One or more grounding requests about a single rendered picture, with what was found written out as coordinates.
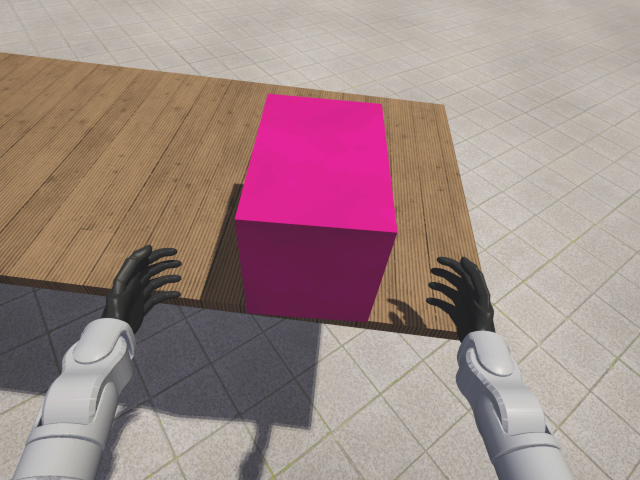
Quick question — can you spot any right robot hand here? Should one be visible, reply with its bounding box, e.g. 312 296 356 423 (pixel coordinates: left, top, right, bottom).
426 257 496 343

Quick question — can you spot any table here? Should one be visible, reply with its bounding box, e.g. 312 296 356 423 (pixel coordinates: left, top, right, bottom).
0 52 482 341

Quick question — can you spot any left robot hand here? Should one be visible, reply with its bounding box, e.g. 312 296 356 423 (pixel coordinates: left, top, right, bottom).
100 245 182 334

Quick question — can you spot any right robot forearm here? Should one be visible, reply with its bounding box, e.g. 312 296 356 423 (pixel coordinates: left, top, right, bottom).
456 331 575 480

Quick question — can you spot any carton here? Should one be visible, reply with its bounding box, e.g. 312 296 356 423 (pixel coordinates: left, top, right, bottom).
235 94 397 322

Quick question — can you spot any left robot forearm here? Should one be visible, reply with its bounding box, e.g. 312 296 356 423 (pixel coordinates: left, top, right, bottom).
12 318 137 480

